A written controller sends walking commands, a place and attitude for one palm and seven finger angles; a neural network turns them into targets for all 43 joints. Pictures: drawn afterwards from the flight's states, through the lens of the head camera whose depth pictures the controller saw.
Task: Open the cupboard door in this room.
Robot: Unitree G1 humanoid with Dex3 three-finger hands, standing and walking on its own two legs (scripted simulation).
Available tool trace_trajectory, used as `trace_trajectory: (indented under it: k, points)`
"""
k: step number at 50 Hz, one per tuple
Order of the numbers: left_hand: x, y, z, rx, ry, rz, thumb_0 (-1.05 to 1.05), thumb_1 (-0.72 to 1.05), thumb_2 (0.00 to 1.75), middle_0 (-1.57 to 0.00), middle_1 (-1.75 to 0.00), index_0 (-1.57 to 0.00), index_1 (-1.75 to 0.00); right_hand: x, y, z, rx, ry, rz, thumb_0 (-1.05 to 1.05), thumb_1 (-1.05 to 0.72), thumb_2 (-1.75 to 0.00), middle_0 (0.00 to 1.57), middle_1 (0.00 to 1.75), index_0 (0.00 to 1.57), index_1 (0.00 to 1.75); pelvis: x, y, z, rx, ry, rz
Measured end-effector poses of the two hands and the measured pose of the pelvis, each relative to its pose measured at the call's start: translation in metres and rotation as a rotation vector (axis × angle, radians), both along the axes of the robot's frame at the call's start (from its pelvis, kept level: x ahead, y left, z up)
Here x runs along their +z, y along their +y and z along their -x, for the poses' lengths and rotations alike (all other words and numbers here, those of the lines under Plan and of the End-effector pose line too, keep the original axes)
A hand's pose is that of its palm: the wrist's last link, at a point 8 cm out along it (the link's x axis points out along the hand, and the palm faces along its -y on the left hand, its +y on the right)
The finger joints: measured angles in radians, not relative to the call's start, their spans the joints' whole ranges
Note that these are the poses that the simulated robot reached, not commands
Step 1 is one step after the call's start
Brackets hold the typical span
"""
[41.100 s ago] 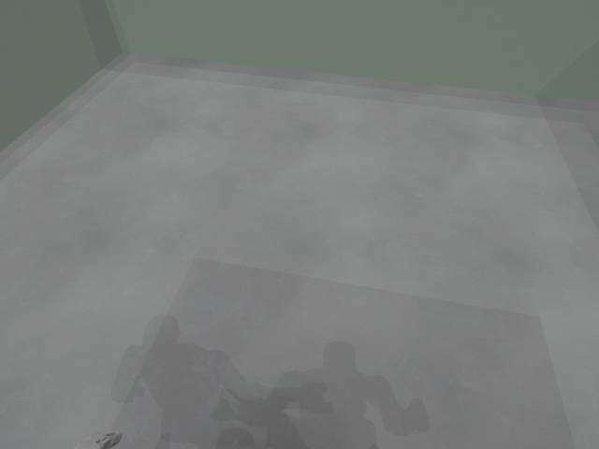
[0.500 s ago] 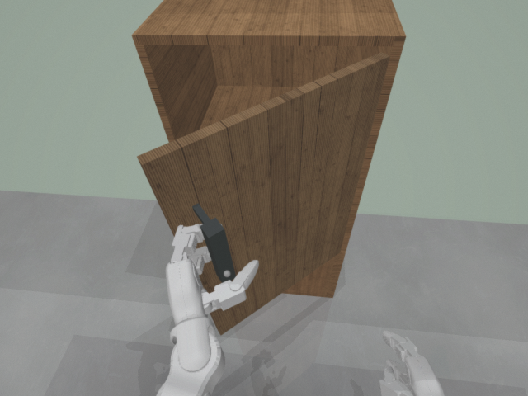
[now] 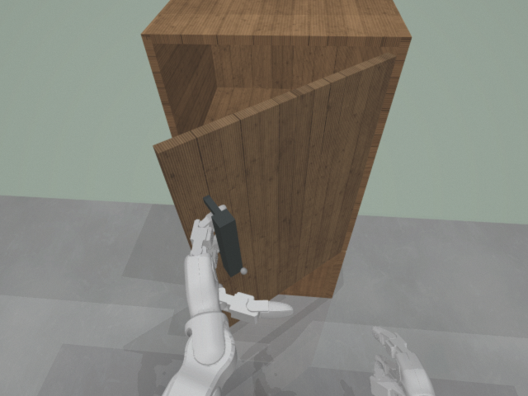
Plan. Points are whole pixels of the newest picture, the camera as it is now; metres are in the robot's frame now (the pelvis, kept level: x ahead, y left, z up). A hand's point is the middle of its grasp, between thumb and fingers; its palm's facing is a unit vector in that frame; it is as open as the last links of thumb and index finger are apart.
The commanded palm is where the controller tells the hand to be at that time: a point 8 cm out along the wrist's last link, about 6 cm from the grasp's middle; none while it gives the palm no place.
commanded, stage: slide the hand sideways off the handle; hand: left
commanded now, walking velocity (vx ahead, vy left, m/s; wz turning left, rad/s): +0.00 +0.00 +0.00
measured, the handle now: (221, 236) +0.34 +0.08 +0.07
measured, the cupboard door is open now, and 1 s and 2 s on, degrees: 40 45 45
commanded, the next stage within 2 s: draw the hand back to the body in 1.26 s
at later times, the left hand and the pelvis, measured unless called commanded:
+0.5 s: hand (247, 304) +0.23 +0.03 +0.07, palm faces -0.16 -0.99 +0.02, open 16.2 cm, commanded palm +0.21 +0.10 +0.07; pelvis -0.01 +0.02 +0.00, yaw -2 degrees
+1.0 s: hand (208, 329) +0.20 +0.08 +0.07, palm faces -0.10 -0.99 +0.00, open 16.1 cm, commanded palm +0.17 +0.15 +0.07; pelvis +0.00 +0.01 -0.01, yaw -1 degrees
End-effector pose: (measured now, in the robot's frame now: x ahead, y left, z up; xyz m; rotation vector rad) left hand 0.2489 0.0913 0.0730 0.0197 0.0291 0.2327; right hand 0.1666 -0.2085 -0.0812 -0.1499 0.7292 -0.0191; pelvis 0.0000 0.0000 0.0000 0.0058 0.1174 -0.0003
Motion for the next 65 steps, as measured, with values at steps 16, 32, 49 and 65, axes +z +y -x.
trace_trajectory:
  k: [16, 32, 49, 65]
  points:
    - [-0.002, -0.001, 0.027, -0.426, -0.041, 0.048, -0.02, -0.5, 0.3, -0.15, -0.32, -0.13, -0.35, -0.003, 0.003, 0.018, -0.021, -0.021, 0.006, 0.01, -0.91, -0.89, 0.2, 0.3, 0.2, 0.3, -0.005, 0.014, 0.013, -0.004, -0.005, -0.001]
    - [0.001, 0.013, 0.039, -0.379, -0.034, 0.043, -0.02, -0.5, 0.3, -0.19, -0.32, -0.19, -0.33, 0.005, 0.009, 0.02, -0.035, -0.032, 0.0, 0.01, -0.91, -0.89, 0.2, 0.3, 0.2, 0.3, -0.004, 0.015, 0.009, -0.031, -0.004, -0.005]
    - [-0.001, 0.044, 0.063, -0.336, -0.01, 0.022, -0.02, -0.5, 0.3, -0.2, -0.32, -0.2, -0.33, 0.004, -0.003, -0.003, -0.027, -0.078, 0.018, 0.01, -0.91, -0.89, 0.2, 0.3, 0.2, 0.3, -0.012, 0.007, -0.003, -0.019, 0.032, -0.004]
    - [-0.001, 0.078, 0.089, -0.311, -0.005, 0.02, -0.02, -0.5, 0.3, -0.15, -0.3, -0.16, -0.31, -0.002, -0.01, -0.003, -0.052, -0.095, 0.042, 0.01, -0.91, -0.89, 0.2, 0.3, 0.2, 0.3, -0.021, 0.008, -0.001, -0.005, 0.052, 0.007]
